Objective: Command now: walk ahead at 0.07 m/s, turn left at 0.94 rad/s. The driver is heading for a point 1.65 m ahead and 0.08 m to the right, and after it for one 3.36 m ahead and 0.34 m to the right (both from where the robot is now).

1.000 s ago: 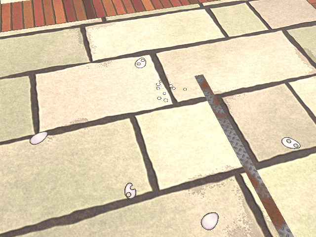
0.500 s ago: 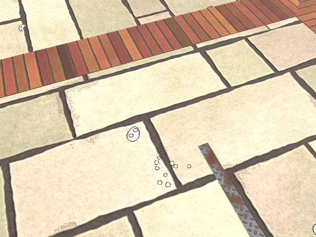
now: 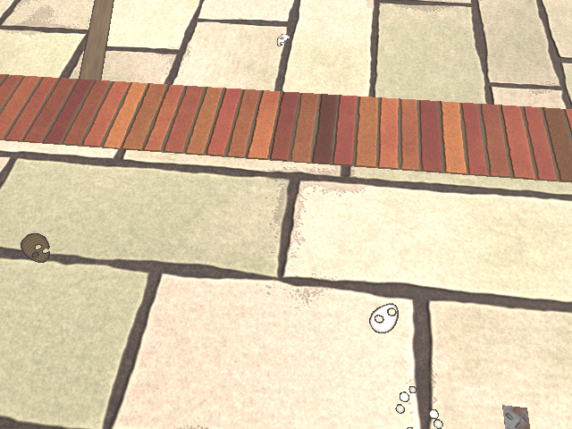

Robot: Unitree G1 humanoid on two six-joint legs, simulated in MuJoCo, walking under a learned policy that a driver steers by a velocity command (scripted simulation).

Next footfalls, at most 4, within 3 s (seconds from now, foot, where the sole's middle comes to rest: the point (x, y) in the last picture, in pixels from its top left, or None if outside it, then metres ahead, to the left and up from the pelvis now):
0.18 left None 0.04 0.12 -0.77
0.58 right None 0.10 -0.07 -0.77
0.92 left None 0.08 0.13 -0.77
1.38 right None -0.01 -0.07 -0.77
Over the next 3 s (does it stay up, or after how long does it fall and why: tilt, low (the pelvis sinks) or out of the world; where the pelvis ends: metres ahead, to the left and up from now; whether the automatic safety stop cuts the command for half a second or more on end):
stays up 1.23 0.07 0.00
